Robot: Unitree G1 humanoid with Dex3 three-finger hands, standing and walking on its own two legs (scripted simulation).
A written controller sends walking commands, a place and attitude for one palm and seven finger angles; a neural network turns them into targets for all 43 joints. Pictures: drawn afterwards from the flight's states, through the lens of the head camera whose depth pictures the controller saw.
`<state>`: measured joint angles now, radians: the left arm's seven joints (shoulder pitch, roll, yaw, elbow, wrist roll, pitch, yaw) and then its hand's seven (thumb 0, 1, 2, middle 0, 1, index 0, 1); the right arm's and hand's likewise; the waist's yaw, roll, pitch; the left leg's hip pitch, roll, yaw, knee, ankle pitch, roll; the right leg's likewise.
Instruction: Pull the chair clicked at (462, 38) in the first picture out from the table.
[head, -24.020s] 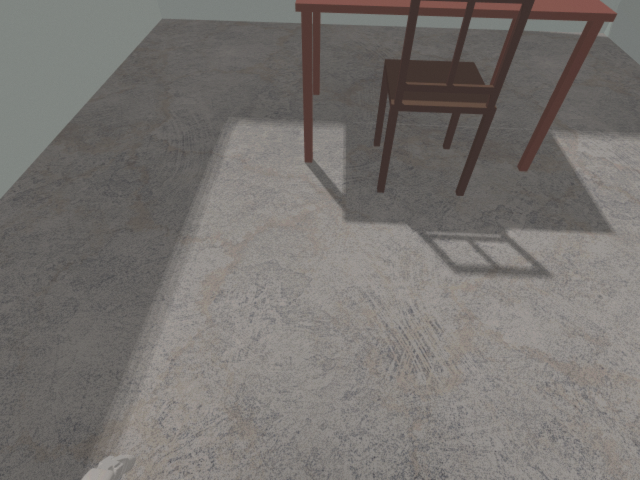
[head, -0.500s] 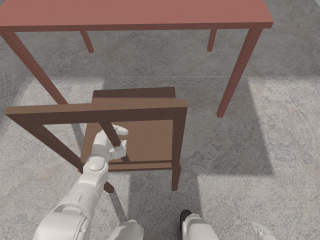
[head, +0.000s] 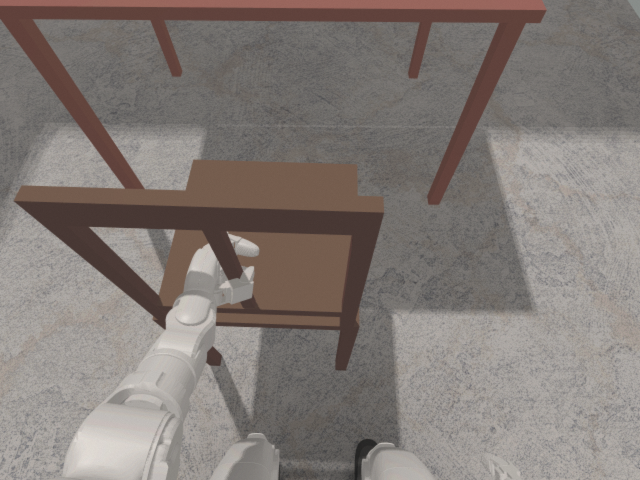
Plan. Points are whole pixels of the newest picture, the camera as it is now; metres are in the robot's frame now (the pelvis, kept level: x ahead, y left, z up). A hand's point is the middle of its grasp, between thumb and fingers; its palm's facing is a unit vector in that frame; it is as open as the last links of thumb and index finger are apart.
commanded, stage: step backward, pulling the chair out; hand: left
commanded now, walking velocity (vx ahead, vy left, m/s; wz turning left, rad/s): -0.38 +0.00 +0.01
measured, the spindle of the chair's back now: (234, 272) +0.39 +0.14 -0.08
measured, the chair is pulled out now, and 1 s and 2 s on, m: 0.39 0.65 0.67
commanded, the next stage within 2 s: stop walking, hand still on the chair in 0.54 s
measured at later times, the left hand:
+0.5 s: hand (237, 374) +0.24 +0.12 -0.07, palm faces -0.02 -0.98 -0.18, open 5.5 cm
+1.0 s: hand out of the picture +0.11 +0.10 -0.06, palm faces +0.04 -0.98 -0.20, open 5.6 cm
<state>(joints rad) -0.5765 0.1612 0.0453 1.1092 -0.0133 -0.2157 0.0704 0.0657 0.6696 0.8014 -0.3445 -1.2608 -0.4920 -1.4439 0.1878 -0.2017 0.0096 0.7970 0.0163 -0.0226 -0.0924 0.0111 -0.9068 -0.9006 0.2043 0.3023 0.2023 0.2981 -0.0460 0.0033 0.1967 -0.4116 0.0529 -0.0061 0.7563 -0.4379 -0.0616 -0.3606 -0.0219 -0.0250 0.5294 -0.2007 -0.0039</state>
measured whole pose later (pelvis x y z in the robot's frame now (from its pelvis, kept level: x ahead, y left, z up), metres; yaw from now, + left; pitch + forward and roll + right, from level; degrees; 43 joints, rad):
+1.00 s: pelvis -0.18 -0.04 +0.00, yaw -1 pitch -2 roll +0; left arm -0.22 0.14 0.05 0.88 -0.05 -0.13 0.08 0.08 0.66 0.77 -0.34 -1.27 -0.49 -1.44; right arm 0.23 -0.27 -0.01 0.74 0.02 0.01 -0.12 0.01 -0.91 -0.90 0.20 0.30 0.20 0.30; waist -0.05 0.05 0.10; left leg -0.25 0.07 0.00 0.51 -0.28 -0.03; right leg -0.26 -0.03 -0.02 0.51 -0.22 0.01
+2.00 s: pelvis -0.16 -0.02 +0.01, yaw -2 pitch -1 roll +0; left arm -0.03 0.13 -0.05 0.69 -0.04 -0.09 0.09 0.07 0.64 0.82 -0.32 -1.34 -0.49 -1.44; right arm 0.21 -0.23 0.02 0.71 0.02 0.02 -0.14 0.01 -0.91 -0.90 0.20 0.30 0.20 0.30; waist -0.03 0.03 0.04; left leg -0.20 0.06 0.01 0.44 -0.22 -0.05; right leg -0.22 -0.03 -0.01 0.45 -0.21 0.02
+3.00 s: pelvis -0.12 -0.03 -0.04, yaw +1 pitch +11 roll +0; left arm 0.34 0.19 -0.02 0.02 -0.06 0.22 -0.01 -0.01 -0.54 0.20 -0.02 -0.02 -0.01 -0.02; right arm 0.24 -0.25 -0.01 0.54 0.03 -0.13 -0.11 0.02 -0.91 -0.90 0.20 0.30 0.20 0.30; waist -0.03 0.05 -0.12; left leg -0.59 0.04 -0.05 0.86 -0.47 -0.05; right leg -0.58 -0.06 -0.04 0.87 -0.47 0.03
